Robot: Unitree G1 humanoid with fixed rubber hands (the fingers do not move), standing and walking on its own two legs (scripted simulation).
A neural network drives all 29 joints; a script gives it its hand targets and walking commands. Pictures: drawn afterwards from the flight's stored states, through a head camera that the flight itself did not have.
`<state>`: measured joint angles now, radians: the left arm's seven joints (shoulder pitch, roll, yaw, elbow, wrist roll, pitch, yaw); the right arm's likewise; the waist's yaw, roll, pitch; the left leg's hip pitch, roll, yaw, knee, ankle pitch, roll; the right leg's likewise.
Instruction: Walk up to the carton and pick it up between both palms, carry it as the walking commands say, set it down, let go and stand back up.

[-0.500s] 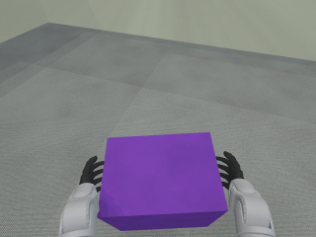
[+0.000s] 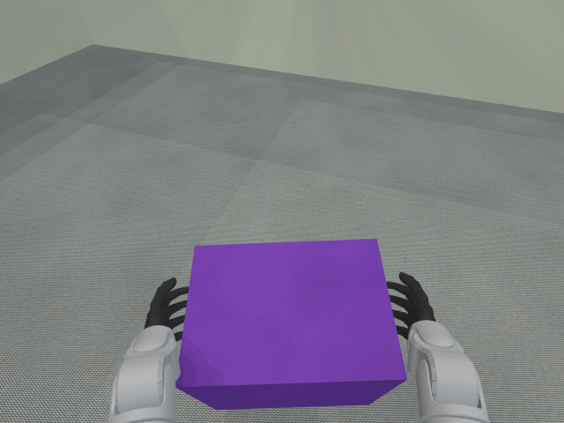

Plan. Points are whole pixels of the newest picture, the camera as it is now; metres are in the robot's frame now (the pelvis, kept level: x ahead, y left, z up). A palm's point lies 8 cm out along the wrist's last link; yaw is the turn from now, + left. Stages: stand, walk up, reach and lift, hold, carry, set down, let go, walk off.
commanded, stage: carry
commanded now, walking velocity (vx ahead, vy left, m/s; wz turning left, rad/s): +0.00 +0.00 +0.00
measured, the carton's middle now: (289, 332) +0.31 +0.00 -0.07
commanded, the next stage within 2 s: none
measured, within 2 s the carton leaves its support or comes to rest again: neither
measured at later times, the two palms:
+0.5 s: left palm (176, 340) +0.25 +0.15 +0.03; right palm (440, 335) +0.25 -0.21 +0.04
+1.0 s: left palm (162, 335) +0.26 +0.17 +0.03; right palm (421, 334) +0.25 -0.18 +0.03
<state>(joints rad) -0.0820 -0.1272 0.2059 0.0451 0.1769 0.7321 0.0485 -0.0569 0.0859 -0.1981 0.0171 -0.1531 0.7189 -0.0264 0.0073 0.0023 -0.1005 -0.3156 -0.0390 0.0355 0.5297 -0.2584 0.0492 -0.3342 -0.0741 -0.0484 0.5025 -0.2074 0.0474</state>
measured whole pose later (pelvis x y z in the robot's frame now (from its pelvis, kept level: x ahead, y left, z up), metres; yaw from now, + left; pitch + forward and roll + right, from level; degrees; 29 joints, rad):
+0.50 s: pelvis -0.01 -0.02 +0.00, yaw +0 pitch +1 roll +0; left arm -0.07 -0.13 0.20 0.03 0.18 0.76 0.05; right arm -0.05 0.10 -0.21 0.03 -0.17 0.74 -0.02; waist 0.00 -0.01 -0.10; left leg -0.30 0.00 0.01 0.53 -0.25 0.02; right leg -0.32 -0.04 -0.07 0.50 -0.20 0.01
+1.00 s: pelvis -0.01 +0.00 +0.00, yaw +0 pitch +2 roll +0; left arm -0.11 -0.13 0.19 0.05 0.20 0.74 0.05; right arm -0.07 0.10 -0.22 0.04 -0.18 0.72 -0.02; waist 0.02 0.00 -0.08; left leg -0.33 -0.03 0.03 0.52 -0.24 0.05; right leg -0.34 -0.07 -0.05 0.49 -0.19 0.04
